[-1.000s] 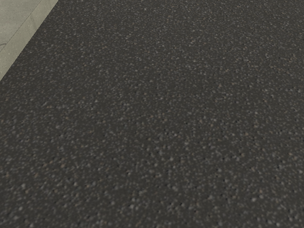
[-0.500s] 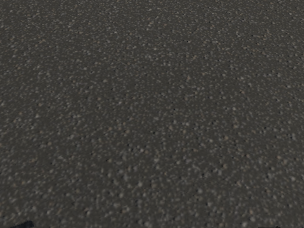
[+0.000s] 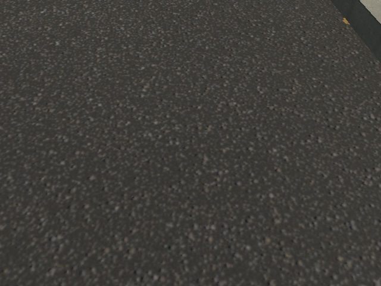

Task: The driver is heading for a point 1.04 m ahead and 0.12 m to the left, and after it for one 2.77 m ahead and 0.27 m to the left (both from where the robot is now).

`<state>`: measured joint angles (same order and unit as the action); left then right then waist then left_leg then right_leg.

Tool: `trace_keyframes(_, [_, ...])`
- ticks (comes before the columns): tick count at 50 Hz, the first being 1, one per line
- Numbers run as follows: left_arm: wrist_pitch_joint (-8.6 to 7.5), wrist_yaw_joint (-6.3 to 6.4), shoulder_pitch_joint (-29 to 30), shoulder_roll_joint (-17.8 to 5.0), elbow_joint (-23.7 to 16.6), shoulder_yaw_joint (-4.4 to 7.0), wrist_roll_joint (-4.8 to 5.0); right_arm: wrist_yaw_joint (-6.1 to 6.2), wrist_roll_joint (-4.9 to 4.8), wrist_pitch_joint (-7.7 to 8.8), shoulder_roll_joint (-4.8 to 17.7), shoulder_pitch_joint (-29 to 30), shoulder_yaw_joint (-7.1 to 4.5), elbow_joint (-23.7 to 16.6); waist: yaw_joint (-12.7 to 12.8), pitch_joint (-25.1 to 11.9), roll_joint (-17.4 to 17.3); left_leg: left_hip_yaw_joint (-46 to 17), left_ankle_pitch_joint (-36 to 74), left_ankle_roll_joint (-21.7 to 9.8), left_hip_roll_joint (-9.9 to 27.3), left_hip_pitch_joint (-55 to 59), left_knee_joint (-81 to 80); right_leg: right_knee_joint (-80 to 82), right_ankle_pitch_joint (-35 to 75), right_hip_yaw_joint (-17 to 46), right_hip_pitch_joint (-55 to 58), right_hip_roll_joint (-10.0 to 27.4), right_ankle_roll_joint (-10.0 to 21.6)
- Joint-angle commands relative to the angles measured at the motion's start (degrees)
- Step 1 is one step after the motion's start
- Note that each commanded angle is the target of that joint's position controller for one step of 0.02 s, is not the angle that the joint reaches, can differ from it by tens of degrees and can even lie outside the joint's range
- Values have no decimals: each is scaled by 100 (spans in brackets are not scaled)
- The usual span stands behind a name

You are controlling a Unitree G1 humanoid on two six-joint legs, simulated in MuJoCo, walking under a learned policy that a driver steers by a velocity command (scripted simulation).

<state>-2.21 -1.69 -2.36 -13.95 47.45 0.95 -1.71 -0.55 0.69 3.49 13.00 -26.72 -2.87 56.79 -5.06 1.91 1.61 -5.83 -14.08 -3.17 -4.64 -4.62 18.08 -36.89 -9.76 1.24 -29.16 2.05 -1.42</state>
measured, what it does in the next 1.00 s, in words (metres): walks ahead: right foot, then left foot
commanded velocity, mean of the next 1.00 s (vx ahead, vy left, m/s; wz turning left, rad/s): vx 0.50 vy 0.00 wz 0.24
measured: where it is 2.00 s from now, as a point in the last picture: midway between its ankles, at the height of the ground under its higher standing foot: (147, 157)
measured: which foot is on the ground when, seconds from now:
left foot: down 0.00-0.10, up 0.12-0.58, down 0.60-1.00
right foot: up 0.00-0.06, down 0.08-0.62, up 0.64-1.00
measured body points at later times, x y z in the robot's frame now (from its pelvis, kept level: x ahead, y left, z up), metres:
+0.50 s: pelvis +0.23 -0.01 -0.01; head +0.26 +0.00 +0.44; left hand +0.12 +0.23 -0.14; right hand +0.48 -0.18 -0.12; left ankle +0.34 +0.14 -0.70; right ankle +0.14 -0.12 -0.75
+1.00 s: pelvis +0.46 +0.11 +0.00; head +0.47 +0.13 +0.45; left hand +0.48 +0.38 -0.15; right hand +0.51 -0.14 -0.14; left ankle +0.36 +0.13 -0.75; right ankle +0.64 +0.01 -0.68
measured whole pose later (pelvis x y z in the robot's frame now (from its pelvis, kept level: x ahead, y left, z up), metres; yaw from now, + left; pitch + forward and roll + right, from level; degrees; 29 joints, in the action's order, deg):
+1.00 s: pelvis +0.46 +0.11 +0.00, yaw +14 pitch -1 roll +1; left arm 0.0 -2.2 -12.2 -13.5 51.8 3.1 -1.4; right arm 0.8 0.9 5.3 12.1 -22.1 -2.1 55.6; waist -1.1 2.3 2.3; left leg 11.8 -14.9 -5.5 -5.0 3.7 10.7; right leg -48.8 -0.9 -0.4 -37.6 4.6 2.3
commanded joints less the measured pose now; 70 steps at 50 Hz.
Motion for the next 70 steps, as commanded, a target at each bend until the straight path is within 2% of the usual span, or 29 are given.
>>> trace_keyframes(1, [-136,69,307,-465,-472,70,67,28,24,62,1033,159,-237,-339,280,-26,-790,-1347,1742,-803,1354,-461,-246,424,-6,-167,710,-240,26])
trace_keyframes(4, [-293,191,-899,-796,-163,214,14,39,-34,72,966,364,-256,-432,864,-455,-373,-1219,1611,-459,889,-1082,1064,1369,-24,103,2687,-95,275])
trace_keyframes(5, [-352,283,-1793,-1281,-106,337,-117,26,-109,127,636,479,-177,-645,1248,-1175,434,-626,725,-283,472,-1664,2621,1724,-1133,1352,3783,1209,556])
trace_keyframes(6, [-246,306,-1923,-1773,-74,464,-105,39,-219,93,307,89,-121,-820,1033,-1407,1600,96,-1692,-175,-226,-3069,3825,2465,-2239,3421,4379,2320,1061])
trace_keyframes(7, [-175,290,-1578,-1288,-129,406,-65,85,-51,-25,767,11,-212,-634,788,-823,749,62,-1514,-225,294,-3371,4518,2481,-2735,3448,3715,2278,1150])
trace_keyframes(8, [-189,257,-1201,-811,-248,290,-16,27,22,-56,730,206,-228,-580,674,-284,249,2,-1002,-235,489,-3339,4635,2534,-2264,2774,3144,1958,1069])
trace_keyframes(11, [-304,251,-1086,-419,-171,191,2,-110,114,-179,546,521,-233,-633,504,53,472,196,-347,-57,786,-3135,4541,2691,-100,1067,2563,1301,840])
trace_keyframes(14, [-416,236,-1475,-446,30,222,73,-204,111,-281,440,941,-219,-839,486,-51,427,318,46,34,804,-3404,4629,2629,1370,392,2739,1246,872])
trace_keyframes(19, [-414,240,-1759,-432,212,232,50,-343,111,-306,323,1999,-111,-1286,587,178,345,572,857,135,869,-3745,3711,2745,1999,-443,2760,1162,914])
trace_keyframes(25, [-345,292,-2086,-751,412,303,43,-423,147,-298,359,2900,0,-1713,713,360,310,1189,894,-214,686,-2932,2020,2550,2702,-1103,3064,1320,799])
trace_keyframes(28, [-216,340,-2227,-967,521,341,37,-343,203,-294,514,2433,-65,-1631,460,-34,420,1445,99,-583,176,-1985,1707,1275,4975,-1402,3403,1373,737])
trace_keyframes(30, [-134,308,-2343,-906,565,276,52,-212,303,-188,754,868,-214,-1092,-184,-853,118,1057,246,-908,47,239,1000,-794,4153,-1495,2488,1241,654])
trace_keyframes(31, [-143,224,-2599,-312,344,116,139,-97,389,-150,1259,269,-331,-977,-203,-1622,-894,-1064,-386,-1338,1741,2112,843,-2688,723,-1487,652,819,458])
trace_keyframes(32, [-135,184,-2676,-422,201,168,197,-41,167,-207,1635,134,-395,-1042,-141,-2186,-1302,-3577,42,-1921,3066,2543,-87,-4253,-2255,-844,-539,-179,298])
trace_keyframes(33, [-125,211,-1870,-826,93,292,148,28,49,-238,1475,458,-375,-1017,-183,-1419,-385,-2528,606,-1668,2744,1938,-115,-4368,-1599,-126,-967,103,364])
trace_keyframes(35, [-182,162,-1821,-522,192,225,214,53,68,-104,874,1105,-196,-953,298,-315,-176,-969,1552,-1141,2185,331,-404,-3491,-964,82,-492,402,454])
trace_keyframes(36, [-91,148,-2002,-476,315,234,99,60,42,-25,686,1281,-132,-905,512,-132,-276,-501,1760,-897,1941,-109,-540,-3152,-849,128,-152,469,443])
trace_keyframes(38, [82,81,-2316,-357,512,242,15,55,44,115,527,1289,-74,-843,652,-131,-410,-22,1936,-685,1739,-411,-765,-2979,-620,130,218,391,419])
trace_keyframes(41, [175,4,-1966,-263,452,280,58,49,11,235,637,1038,-102,-674,664,71,-475,475,2007,-433,1620,-286,-1026,-2703,-45,147,-302,374,394])
trace_keyframes(49, [142,-73,-547,-106,18,205,25,175,16,254,512,420,-16,-347,360,463,-471,1309,2752,-241,1612,445,-1105,-989,1065,-330,-1064,232,367])
trace_keyframes(53, [122,-111,-22,-32,-249,130,1,271,45,185,575,23,0,-118,244,506,-473,1642,4038,-212,1788,1130,-699,-214,715,-832,-927,21,606])
trace_keyframes(57, [140,-50,-788,-256,-109,231,-11,365,79,81,930,231,-70,-121,725,-72,-811,1947,6843,-157,1942,1331,930,0,-390,-1212,383,-624,1125])
trace_keyframes(59, [60,13,-2066,-608,255,425,-65,303,66,18,1062,509,-114,-270,1391,-736,-609,1994,5629,-192,1861,496,3140,844,-478,-809,2128,-730,1528])
trace_keyframes(60, [57,97,-2540,-1149,353,599,-101,241,64,58,771,543,-56,-470,1505,-1152,179,1996,2254,-75,1415,-883,5017,1089,-808,800,3377,506,1928])
trace_keyframes(61, [109,92,-2165,-1587,219,698,-15,116,-5,122,450,571,-21,-924,1027,-1339,1170,1189,-1772,184,46,-3343,6777,1857,-466,4126,4549,1773,2925])
trace_keyframes(62, [139,105,-2069,-1394,256,669,154,83,85,202,728,1159,-43,-1010,1164,-842,81,261,-1184,115,538,-3930,6674,2141,-436,3589,4162,1682,2761])
trace_keyframes(64, [111,147,-1543,-834,233,518,123,62,-18,302,733,1166,-48,-1038,640,67,-526,343,-406,162,934,-3562,5674,2392,580,2391,2811,1270,2200])
trace_keyframes(67, [-66,188,-1354,-702,188,431,188,23,210,-8,581,986,-19,-1034,314,-5,-326,428,-290,458,1073,-2813,4883,2455,1834,1453,2072,613,1896])
trace_keyframes(70, [-150,169,-1664,-945,240,482,193,-19,207,-148,513,1449,7,-1280,391,18,-111,625,153,642,1065,-2993,4186,2491,2306,1207,1936,345,1762])
Velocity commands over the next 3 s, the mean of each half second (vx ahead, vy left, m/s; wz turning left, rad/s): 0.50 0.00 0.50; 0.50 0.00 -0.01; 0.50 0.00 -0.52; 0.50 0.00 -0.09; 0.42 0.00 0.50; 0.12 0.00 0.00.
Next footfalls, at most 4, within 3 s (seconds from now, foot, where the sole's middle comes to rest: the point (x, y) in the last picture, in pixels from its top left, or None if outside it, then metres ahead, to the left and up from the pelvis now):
0.08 right None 0.18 -0.12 -0.78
0.60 left None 0.40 0.14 -0.78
1.18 right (155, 227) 0.70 0.09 -0.78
1.70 left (121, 158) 1.04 0.22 -0.78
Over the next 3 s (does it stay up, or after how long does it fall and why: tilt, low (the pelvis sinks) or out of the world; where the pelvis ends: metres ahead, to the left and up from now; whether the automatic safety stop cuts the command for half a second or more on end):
stays up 1.30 0.14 -0.01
